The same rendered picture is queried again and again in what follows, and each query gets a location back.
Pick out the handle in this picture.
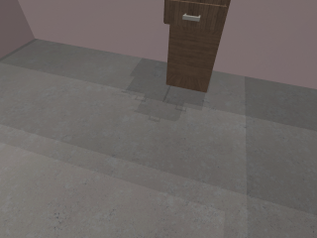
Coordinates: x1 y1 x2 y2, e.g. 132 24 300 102
182 13 201 22

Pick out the drawer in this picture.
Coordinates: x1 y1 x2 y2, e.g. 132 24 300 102
163 0 227 32

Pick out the cabinet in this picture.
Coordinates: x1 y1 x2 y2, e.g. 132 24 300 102
165 0 231 93

